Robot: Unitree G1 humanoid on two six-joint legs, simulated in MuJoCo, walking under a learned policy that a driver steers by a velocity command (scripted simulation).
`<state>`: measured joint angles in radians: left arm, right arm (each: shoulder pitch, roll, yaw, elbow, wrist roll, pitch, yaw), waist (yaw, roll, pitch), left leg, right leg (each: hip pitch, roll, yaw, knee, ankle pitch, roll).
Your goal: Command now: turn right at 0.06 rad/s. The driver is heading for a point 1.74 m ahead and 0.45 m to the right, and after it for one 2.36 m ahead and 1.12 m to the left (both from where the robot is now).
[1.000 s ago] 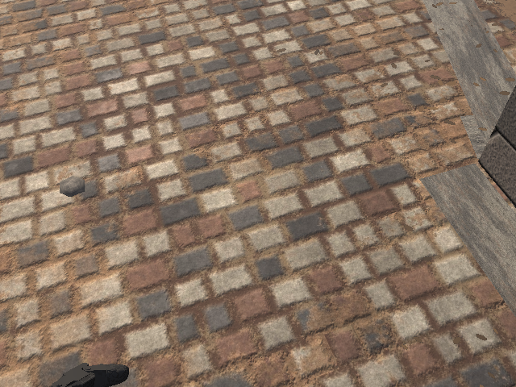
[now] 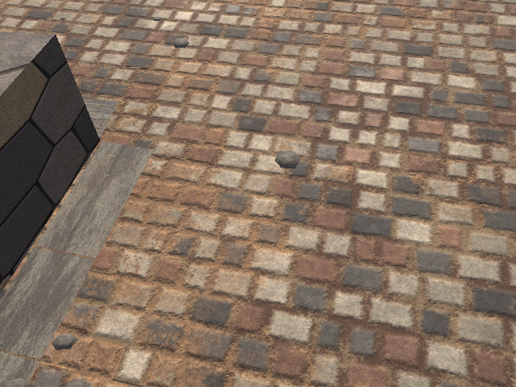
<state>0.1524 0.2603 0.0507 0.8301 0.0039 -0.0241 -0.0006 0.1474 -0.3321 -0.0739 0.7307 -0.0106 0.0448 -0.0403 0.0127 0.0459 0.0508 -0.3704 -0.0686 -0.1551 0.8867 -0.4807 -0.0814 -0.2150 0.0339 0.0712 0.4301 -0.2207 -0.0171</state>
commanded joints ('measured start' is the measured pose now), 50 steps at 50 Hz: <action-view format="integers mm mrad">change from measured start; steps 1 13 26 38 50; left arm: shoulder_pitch -65 -5 57 -11 27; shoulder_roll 183 206 204 233 197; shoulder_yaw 32 65 67 54 14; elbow -55 -65 -128 -181 -132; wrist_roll -11 -38 -25 -16 -5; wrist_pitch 3 35 80 28 17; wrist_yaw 6 21 -21 27 9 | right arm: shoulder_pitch -20 -5 28 -36 38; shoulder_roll -30 -92 -136 -82 -49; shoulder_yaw -4 -24 -40 -34 1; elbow -50 -33 25 -37 -4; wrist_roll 3 -13 36 8 38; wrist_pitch -24 -45 -46 -47 -123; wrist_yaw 1 -10 11 -8 50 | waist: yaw -8 -8 18 -2 -6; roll -217 102 22 -161 -157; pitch -61 -75 -111 -102 -32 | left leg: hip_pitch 36 332 176 -173 193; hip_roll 41 421 294 74 56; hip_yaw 82 -159 194 67 167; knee -174 -557 -294 59 -439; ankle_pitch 16 803 538 132 207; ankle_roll -36 341 156 -17 102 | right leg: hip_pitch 72 -329 116 108 -88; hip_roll -172 -7 -19 -210 -181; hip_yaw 213 37 -105 276 325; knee -83 662 -11 -123 -119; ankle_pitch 367 -397 138 229 -377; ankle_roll -163 60 -12 -221 -179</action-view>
